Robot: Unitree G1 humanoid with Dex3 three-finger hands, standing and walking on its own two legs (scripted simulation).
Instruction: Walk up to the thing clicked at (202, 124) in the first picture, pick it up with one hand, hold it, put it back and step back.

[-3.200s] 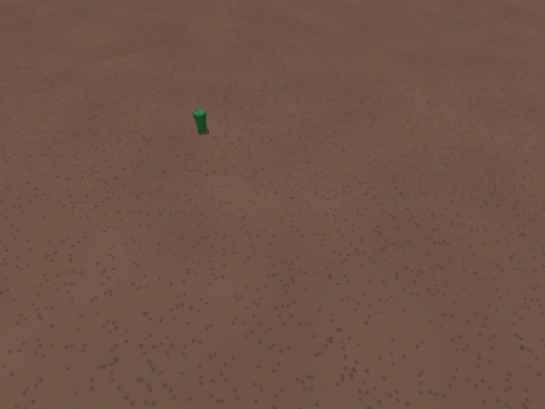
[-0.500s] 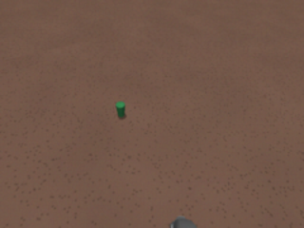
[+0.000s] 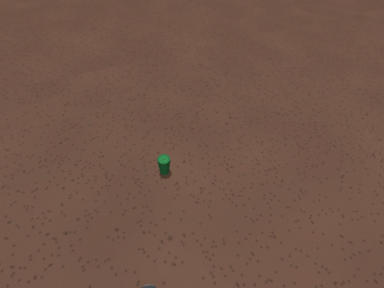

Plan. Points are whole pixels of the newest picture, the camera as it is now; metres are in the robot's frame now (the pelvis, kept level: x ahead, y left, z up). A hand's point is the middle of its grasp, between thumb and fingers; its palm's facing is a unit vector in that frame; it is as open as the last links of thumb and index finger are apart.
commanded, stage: walk up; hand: left
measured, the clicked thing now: (164, 165) +0.93 +0.17 -0.70
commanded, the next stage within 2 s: none
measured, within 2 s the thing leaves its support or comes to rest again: neither
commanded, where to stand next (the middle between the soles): +0.61 -0.05 m, yaw +0 degrees
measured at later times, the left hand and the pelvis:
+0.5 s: hand (101, 221) +0.31 +0.25 -0.13, palm faces -0.10 -0.91 -0.39, open 7.4 cm; pelvis +0.20 -0.03 -0.01, yaw -2 degrees
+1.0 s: hand (107, 199) +0.39 +0.26 -0.16, palm faces -0.03 -0.94 -0.34, open 7.4 cm; pelvis +0.37 -0.01 +0.00, yaw +0 degrees
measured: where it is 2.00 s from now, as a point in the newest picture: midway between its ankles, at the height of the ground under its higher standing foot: (196, 226)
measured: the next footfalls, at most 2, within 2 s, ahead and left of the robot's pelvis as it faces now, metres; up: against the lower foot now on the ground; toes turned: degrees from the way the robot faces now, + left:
left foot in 0.02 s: +0.17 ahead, +0.12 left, +0.00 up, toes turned +6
right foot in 0.48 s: +0.34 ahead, -0.16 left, +0.00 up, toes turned -6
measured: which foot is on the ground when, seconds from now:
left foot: up 0.00-0.00, down 0.02-0.50, up 0.52-0.88, down 0.90-1.00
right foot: down 0.00-0.04, up 0.06-0.46, down 0.48-0.94, up 0.96-1.00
